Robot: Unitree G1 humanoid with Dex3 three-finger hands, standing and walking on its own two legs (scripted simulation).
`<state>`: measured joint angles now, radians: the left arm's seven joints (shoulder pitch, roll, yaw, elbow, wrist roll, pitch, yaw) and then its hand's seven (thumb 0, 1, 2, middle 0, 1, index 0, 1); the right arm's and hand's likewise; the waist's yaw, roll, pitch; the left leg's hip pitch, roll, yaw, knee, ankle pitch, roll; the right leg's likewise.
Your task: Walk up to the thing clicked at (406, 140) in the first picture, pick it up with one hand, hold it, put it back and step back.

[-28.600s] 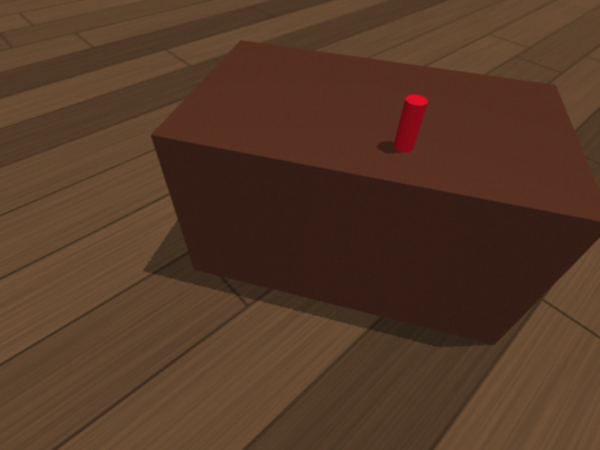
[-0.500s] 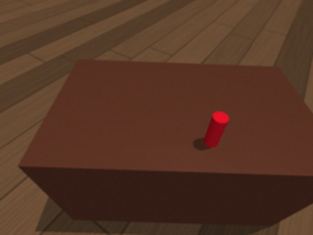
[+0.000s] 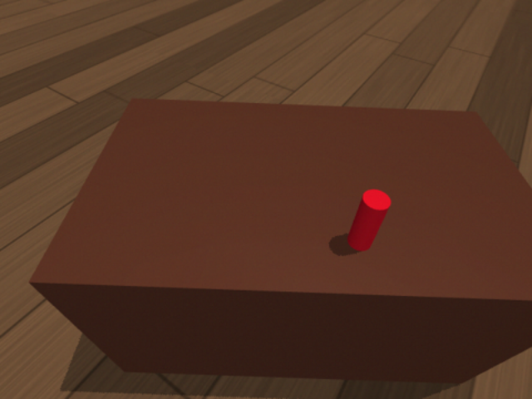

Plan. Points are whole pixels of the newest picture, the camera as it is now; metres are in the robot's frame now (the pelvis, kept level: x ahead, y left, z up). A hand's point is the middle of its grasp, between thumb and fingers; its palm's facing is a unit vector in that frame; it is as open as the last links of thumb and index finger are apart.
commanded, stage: stand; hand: right
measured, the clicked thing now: (367, 221) +0.48 -0.21 -0.06
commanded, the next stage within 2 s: step back in 0.90 s
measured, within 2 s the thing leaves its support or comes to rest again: neither
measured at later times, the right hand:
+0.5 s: hand out of the picture +0.08 -0.25 -0.16, palm faces -0.03 +0.94 -0.34, open 7.3 cm
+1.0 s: hand out of the picture +0.07 -0.26 -0.16, palm faces -0.02 +0.94 -0.34, open 7.3 cm
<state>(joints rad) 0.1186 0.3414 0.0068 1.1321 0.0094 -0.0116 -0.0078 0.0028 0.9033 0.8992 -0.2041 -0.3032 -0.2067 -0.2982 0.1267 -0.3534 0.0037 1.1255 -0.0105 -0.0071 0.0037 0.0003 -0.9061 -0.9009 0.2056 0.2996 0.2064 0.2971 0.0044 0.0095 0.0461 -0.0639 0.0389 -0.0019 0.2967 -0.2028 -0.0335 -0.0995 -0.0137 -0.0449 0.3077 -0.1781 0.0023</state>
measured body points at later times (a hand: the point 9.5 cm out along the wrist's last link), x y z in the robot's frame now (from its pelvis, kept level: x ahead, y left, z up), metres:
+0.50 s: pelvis +0.01 +0.00 +0.00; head +0.01 +0.00 +0.45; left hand +0.08 +0.30 -0.13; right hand +0.08 -0.30 -0.14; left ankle -0.03 +0.14 -0.75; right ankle -0.01 -0.12 -0.75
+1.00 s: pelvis -0.02 +0.00 -0.01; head +0.02 +0.00 +0.44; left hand +0.07 +0.31 -0.13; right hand +0.07 -0.31 -0.14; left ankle -0.03 +0.14 -0.75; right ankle -0.01 -0.12 -0.75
